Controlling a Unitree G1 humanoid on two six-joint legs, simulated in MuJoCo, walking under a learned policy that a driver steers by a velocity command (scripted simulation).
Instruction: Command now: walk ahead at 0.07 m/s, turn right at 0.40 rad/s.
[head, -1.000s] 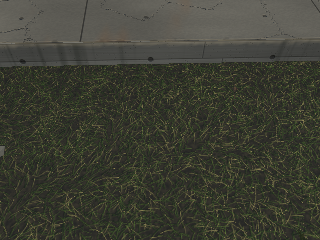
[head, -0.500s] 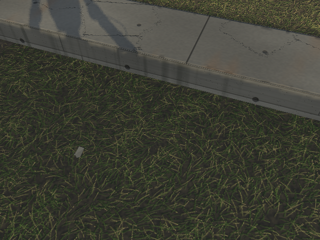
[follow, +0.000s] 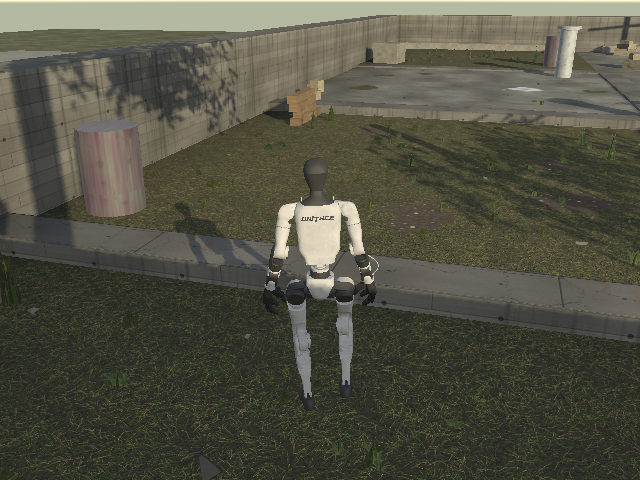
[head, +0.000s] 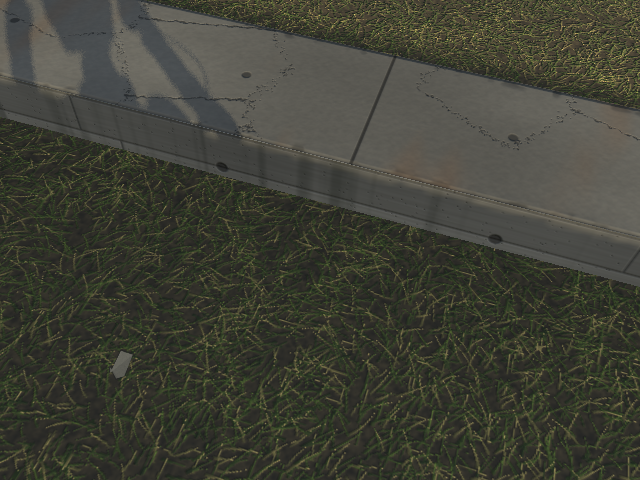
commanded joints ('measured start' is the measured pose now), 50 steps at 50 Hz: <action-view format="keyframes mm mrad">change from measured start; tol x16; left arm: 1 2 47 7 -70 4 5 -8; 12 131 273 68 -122 -14 -36 5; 17 -64 157 31 -178 -33 -17 17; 50 -39 120 -31 38 -21 -40 24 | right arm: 1 31 -145 -36 -42 -5 4 -9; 50 -23 -151 -13 -27 8 36 10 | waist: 1 -19 138 -85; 9 -4 106 -99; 11 -12 -274 -118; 14 9 -62 -84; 33 -34 -67 -111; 37 9 228 -87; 50 -23 31 -48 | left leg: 1 45 314 -130 -100 327 134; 9 39 346 -85 100 236 44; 12 -374 11 -101 677 -493 -131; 14 -403 43 -209 771 -359 -134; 33 -14 -12 -201 136 -143 -82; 36 74 304 -561 -166 115 26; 50 53 106 -333 -66 25 -33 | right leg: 1 43 -12 -15 -67 -22 -7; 8 160 23 -72 -289 -116 -59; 10 321 -3 27 -547 114 -92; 12 435 -345 476 -594 731 -341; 17 417 -139 257 -586 616 -258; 33 285 -113 354 -554 354 -206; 37 275 109 129 -346 -160 -52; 44 409 18 167 -552 231 -15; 50 329 12 193 -607 184 -28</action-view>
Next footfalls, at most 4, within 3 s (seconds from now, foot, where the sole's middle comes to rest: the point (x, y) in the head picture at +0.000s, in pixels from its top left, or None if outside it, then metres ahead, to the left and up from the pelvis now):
0.20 right None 0.01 -0.13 -0.78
0.70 left None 0.08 0.07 -0.78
2.46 left None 0.43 -0.10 -0.78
3.00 right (484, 386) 0.68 -0.36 -0.78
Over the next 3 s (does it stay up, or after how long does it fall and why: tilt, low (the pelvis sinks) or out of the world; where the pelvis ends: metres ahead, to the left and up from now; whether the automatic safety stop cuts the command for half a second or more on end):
stays up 0.54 -0.22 -0.02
